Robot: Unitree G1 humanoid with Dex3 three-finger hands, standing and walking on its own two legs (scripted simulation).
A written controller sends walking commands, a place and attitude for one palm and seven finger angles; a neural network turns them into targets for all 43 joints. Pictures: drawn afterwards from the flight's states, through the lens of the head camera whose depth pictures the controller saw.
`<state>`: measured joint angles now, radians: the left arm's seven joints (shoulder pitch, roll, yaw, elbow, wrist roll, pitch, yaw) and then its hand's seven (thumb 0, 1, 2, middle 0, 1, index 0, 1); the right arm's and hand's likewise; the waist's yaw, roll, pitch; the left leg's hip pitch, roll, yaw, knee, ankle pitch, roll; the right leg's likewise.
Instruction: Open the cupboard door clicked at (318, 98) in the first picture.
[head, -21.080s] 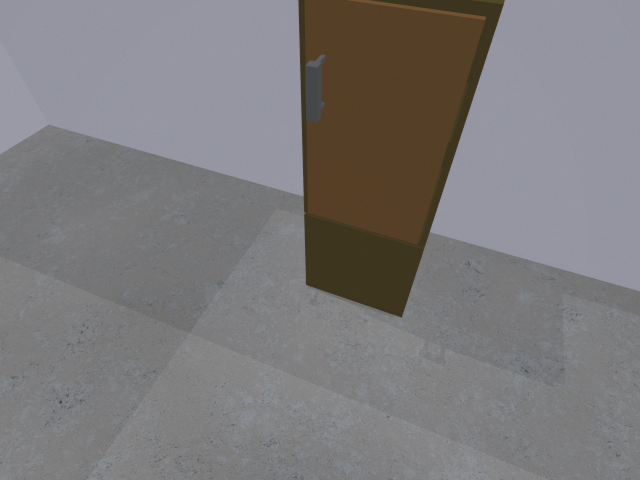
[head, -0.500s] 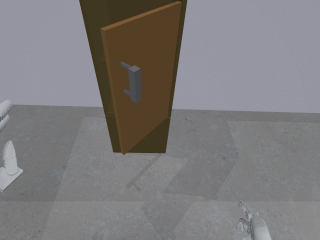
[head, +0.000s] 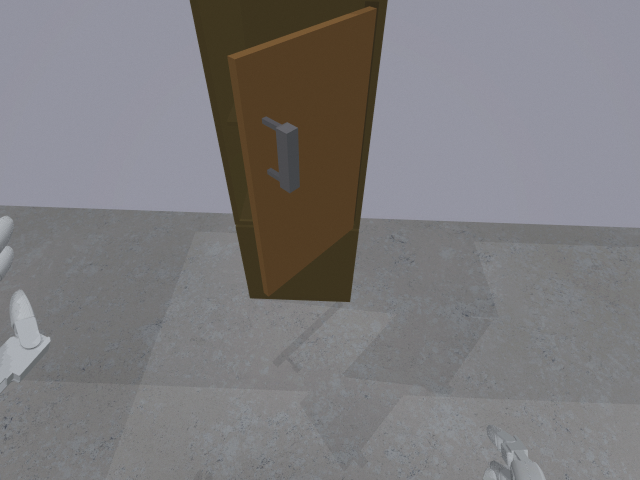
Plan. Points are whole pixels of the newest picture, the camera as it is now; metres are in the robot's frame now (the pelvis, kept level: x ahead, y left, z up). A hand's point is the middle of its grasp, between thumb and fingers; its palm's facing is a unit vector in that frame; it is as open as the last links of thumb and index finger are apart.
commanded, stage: stop stepping back and stand still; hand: left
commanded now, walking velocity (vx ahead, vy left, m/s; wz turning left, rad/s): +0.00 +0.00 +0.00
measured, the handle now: (279, 154) +0.62 +0.11 +0.08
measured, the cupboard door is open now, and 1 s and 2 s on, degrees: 49 49 49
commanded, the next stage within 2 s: let the arm hang, fingers relaxed in 0.68 s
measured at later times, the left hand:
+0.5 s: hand (2, 396) +0.16 +0.28 +0.15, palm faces +0.41 -0.80 -0.44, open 7.4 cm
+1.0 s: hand out of the picture +0.07 +0.24 -0.12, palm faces -0.01 -0.94 -0.34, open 7.4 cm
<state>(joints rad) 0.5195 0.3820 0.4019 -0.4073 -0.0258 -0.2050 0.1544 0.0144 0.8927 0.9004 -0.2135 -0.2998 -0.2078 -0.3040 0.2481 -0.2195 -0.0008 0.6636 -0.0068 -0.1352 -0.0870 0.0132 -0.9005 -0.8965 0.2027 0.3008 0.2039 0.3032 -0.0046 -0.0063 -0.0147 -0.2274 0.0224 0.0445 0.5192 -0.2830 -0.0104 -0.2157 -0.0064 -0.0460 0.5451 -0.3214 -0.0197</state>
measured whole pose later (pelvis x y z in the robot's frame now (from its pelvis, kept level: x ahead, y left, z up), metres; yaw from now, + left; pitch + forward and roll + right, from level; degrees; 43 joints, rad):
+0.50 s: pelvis -0.04 +0.02 +0.01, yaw +0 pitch -1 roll -1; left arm 0.52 0.36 0.36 -0.42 -0.02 -0.19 0.14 0.02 0.89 0.90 -0.21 -0.30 -0.21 -0.30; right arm 0.22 -0.21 0.01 0.63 -0.01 -0.14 -0.08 0.01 -0.90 -0.90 0.20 0.30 0.21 0.30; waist 0.02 0.01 0.03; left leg -0.24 0.02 0.04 0.43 -0.17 0.01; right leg -0.19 0.00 -0.05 0.39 -0.17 0.00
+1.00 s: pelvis -0.06 +0.02 -0.01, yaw +1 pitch +0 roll +0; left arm 0.27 0.26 0.03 0.62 0.04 0.05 -0.01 0.01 0.91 0.90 -0.20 -0.30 -0.20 -0.30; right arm 0.14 -0.29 -0.01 0.85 -0.02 -0.02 0.01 0.01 -0.90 -0.90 0.20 0.30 0.21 0.30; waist -0.02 0.05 0.04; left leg -0.35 0.00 0.03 0.57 -0.21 0.02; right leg -0.33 -0.04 -0.06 0.59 -0.26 -0.01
